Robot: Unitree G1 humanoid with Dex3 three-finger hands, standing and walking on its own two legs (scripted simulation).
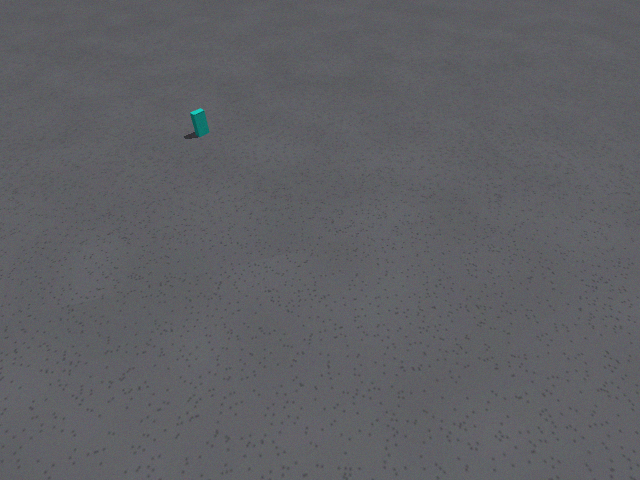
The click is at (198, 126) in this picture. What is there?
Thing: carton on end
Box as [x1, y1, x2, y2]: [190, 108, 208, 136]
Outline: 199,108 190,112 195,132 197,135 200,136 208,132 208,128 204,112 202,109
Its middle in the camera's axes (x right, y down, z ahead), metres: -0.70 -0.69 +2.28
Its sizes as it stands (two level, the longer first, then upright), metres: 0.071 0.039 0.143
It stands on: the floor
